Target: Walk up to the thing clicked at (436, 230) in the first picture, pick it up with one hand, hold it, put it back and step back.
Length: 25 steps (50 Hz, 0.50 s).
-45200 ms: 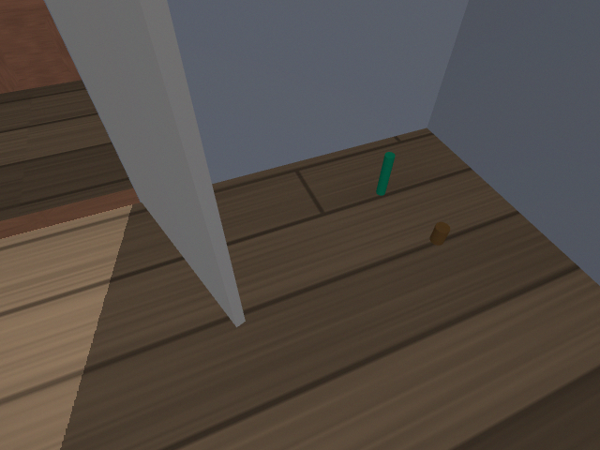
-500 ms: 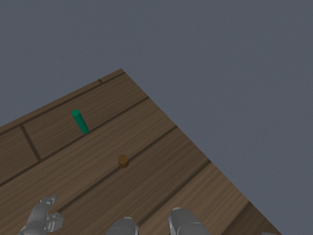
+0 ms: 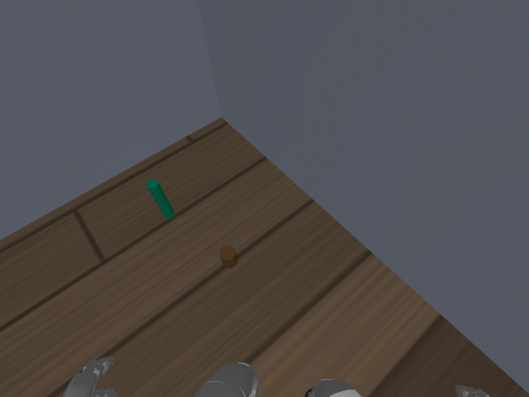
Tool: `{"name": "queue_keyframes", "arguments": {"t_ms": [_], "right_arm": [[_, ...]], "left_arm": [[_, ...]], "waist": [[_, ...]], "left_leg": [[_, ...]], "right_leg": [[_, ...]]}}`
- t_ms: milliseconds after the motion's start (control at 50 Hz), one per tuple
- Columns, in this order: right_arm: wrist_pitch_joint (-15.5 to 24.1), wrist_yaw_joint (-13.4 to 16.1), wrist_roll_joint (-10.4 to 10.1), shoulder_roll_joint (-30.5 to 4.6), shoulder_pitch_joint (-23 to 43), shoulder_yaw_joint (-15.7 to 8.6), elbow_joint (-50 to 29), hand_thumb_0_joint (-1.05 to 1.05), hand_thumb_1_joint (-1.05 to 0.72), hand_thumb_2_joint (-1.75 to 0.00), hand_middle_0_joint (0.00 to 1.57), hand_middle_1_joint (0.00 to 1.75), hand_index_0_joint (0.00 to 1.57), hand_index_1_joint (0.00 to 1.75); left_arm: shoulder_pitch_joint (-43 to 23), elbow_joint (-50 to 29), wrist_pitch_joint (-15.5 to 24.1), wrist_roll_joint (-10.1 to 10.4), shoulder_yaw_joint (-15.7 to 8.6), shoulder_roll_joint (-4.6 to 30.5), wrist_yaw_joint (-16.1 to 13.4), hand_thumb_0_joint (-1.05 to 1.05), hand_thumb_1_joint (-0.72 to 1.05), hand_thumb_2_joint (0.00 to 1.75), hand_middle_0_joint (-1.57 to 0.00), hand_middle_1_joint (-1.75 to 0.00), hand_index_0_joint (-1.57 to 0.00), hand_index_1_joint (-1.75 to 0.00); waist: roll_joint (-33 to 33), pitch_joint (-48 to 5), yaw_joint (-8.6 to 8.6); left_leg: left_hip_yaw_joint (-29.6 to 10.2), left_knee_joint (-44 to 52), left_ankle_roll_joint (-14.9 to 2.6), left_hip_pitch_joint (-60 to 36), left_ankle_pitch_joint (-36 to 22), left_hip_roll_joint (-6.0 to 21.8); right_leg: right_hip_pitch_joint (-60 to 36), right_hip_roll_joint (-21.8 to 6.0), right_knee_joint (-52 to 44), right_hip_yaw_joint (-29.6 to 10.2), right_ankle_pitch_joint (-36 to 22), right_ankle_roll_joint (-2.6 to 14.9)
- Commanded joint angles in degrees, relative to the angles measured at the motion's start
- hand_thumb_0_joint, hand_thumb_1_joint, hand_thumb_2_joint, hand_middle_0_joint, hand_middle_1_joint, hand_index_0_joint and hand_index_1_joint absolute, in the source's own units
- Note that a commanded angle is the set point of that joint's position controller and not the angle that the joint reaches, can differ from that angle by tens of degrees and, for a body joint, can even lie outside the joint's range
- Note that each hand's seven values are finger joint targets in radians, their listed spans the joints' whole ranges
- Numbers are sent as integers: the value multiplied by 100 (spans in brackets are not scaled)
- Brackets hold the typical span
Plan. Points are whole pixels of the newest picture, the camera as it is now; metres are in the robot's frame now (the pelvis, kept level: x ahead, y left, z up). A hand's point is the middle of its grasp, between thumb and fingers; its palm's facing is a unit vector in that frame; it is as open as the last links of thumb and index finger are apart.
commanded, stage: step back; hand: left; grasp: from above
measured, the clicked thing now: (228, 256) +0.62 +0.21 -0.72
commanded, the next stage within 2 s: none
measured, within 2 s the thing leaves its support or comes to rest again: neither
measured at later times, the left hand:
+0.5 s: hand out of the picture -0.08 +0.27 -0.16, palm faces -0.05 -0.91 -0.41, open 7.4 cm
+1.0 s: hand out of the picture -0.19 +0.26 -0.14, palm faces +0.02 -0.92 -0.38, open 7.4 cm
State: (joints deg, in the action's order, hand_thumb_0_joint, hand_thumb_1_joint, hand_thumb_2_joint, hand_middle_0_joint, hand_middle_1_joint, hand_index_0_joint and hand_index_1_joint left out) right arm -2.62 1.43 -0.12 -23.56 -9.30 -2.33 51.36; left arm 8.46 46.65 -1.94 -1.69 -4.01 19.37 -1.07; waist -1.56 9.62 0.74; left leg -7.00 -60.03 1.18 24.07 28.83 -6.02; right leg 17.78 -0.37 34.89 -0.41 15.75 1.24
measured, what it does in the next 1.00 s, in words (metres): walks backwards: left foot, then right foot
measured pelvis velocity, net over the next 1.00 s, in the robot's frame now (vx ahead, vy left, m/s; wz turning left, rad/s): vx -0.33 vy -0.01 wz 0.01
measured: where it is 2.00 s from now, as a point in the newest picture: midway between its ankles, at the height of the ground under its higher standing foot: outside the picture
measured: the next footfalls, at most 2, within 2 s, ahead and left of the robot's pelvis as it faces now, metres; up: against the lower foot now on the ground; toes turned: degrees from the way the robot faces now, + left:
left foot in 0.10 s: +0.00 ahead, +0.12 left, +0.00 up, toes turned +0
right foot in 0.50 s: -0.15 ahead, -0.13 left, +0.00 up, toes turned -1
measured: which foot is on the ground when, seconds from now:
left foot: up 0.00-0.08, down 0.10-0.52, up 0.54-0.80, down 0.82-1.00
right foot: down 0.00-0.12, up 0.14-0.48, down 0.50-0.84, up 0.86-1.00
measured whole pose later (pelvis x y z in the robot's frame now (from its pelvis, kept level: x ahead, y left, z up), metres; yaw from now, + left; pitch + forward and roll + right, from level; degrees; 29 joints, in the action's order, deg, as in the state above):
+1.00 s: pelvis -0.33 -0.01 +0.00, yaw +1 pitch -2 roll +0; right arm -2.1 0.3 2.1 -20.9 -10.3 -1.8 50.5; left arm 5.9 46.8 -4.0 -0.3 -4.3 22.7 -1.0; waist 1.5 9.3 -0.6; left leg -1.5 -36.2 -0.8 18.8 15.0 0.2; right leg 27.2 5.2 65.4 -6.1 29.9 0.7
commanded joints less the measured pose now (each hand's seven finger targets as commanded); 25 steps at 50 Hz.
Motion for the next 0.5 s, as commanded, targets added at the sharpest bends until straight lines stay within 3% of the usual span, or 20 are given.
{"name": "queue_keyframes", "arguments": {"t_ms": [0,20,60,80,100,120,140,160,180,200,280,320,360,380,420,440,460,480], "right_arm": [[156,41,87,-889,-192,-277,-527,0,-90,-90,20,30,20,30],[177,12,101,-873,-292,-311,-437,0,-90,-90,20,30,20,30],[217,-21,154,-879,-563,-375,-306,0,-90,-90,20,30,20,30],[243,-28,232,-1133,-464,-451,-389,0,-90,-90,20,30,20,30],[235,-75,252,-1734,-213,-562,-519,0,-90,-90,20,30,20,30],[237,-100,242,-1997,-220,-612,-560,0,-90,-90,20,30,20,30],[254,-73,239,-1730,-78,-564,-529,0,-90,-90,20,30,20,30],[248,-45,238,-1451,233,-464,-592,0,-90,-90,20,30,20,30],[243,-23,263,-1264,473,-407,-652,0,-90,-90,20,30,20,30],[257,4,223,-1231,457,-419,-695,0,-90,-90,20,30,20,30],[262,19,203,-1119,117,-417,-722,0,-90,-90,20,30,20,30],[252,19,182,-1190,78,-444,-754,0,-90,-90,20,30,20,30],[217,3,205,-1289,116,-457,-813,0,-90,-90,20,30,20,30],[192,-3,216,-1293,209,-461,-830,0,-90,-90,20,30,20,30],[118,-24,211,-1391,270,-476,-861,0,-90,-90,20,30,20,30],[78,-29,166,-1471,429,-497,-891,0,-90,-90,20,30,20,30],[35,-39,119,-1381,466,-464,-894,0,-90,-90,20,30,20,30],[21,-52,85,-1126,311,-386,-905,0,-90,-90,20,30,20,30]], "left_arm": [[-10,-602,110,6,-422,1546,-155,0,90,90,-20,-30,-20,-30],[-42,-607,80,31,-398,1550,-126,0,90,90,-20,-30,-20,-30],[-129,-670,13,95,-342,1572,-64,0,90,90,-20,-30,-20,-30],[16,-702,-12,107,-294,1388,-45,0,90,90,-20,-30,-20,-30],[-54,-745,0,147,-238,1205,-52,0,90,90,-20,-30,-20,-30],[-440,-715,-9,92,-367,1416,-136,0,90,90,-20,-30,-20,-30],[-407,-593,-26,63,-392,1454,-155,0,90,90,-20,-30,-20,-30],[-179,-510,-32,123,-374,1372,-150,0,90,90,-20,-30,-20,-30],[79,-380,-25,168,-365,1330,-138,0,90,90,-20,-30,-20,-30],[269,-312,-16,150,-396,1398,-113,0,90,90,-20,-30,-20,-30],[321,-292,9,76,-411,1331,-38,0,90,90,-20,-30,-20,-30],[283,-319,19,77,-380,1299,-13,0,90,90,-20,-30,-20,-30],[413,-307,34,86,-362,1256,7,0,90,90,-20,-30,-20,-30],[509,-255,52,84,-359,1248,6,0,90,90,-20,-30,-20,-30],[795,-70,64,80,-398,1272,55,0,90,90,-20,-30,-20,-30],[1213,104,77,74,-395,1207,67,0,90,90,-20,-30,-20,-30],[1412,242,92,24,-424,1283,63,0,90,90,-20,-30,-20,-30],[1294,164,116,-80,-499,1549,70,0,90,90,-20,-30,-20,-30]], "waist": [[1263,-1329,89],[1159,-1360,53],[915,-1375,-159],[279,-1377,-99],[-1118,-1259,-146],[-1296,-1176,-470],[-714,-1088,-342],[-419,-1021,-110],[-408,-941,58],[-545,-959,91],[-516,-1060,-164],[-683,-1109,-252],[-890,-1220,-219],[-914,-1328,-165],[-1012,-1403,-104],[-1044,-1551,127],[-875,-1514,185],[-94,-1231,95]], "left_leg": [[262,1637,-105,55,-11,517],[475,2221,-140,-267,-306,428],[712,3547,-192,-1161,-1757,400],[-333,3712,-436,-1522,-2106,1060],[-1872,4022,-1114,-1527,-2564,2234],[-2445,4163,-1799,-799,-3039,2848],[-2080,4030,-1759,-719,-3204,2727],[-1405,3891,-1558,-864,-3403,2374],[-1003,3813,-1397,-940,-3350,2119],[-901,3694,-1434,-1049,-3369,2140],[-735,3542,-1582,-1749,-3329,2031],[-710,3518,-1644,-1891,-3173,2136],[-675,3474,-1606,-1814,-3017,2204],[-580,3383,-1503,-1731,-2939,2150],[-506,3371,-1261,-1279,-2408,1987],[-374,3152,-1153,-1086,-2257,1927],[-269,2997,-910,-550,-1771,1742],[-95,2468,-557,313,-882,1285]], "right_leg": [[-1563,-1541,-396,-1359,-3237,1124],[-1410,-1382,-230,-1207,-3047,1043],[-695,-1115,109,-1008,-2238,707],[25,-723,477,-857,-1209,381],[995,342,1367,-275,912,70],[737,598,2619,-717,2340,-5],[756,602,3276,-1132,2175,31],[971,631,3580,-1243,1845,77],[1109,638,3811,-1153,1540,55],[1162,593,3902,-1045,1365,-13],[1258,530,3311,-889,1307,-321],[1081,377,2608,-735,1408,-372],[684,197,1808,-521,1414,-325],[426,92,1289,-389,1314,-265],[-240,153,249,-74,942,-155],[-660,129,-569,83,429,-57],[-1065,154,-890,104,147,36],[-1174,-310,-1174,-921,690,228]]}}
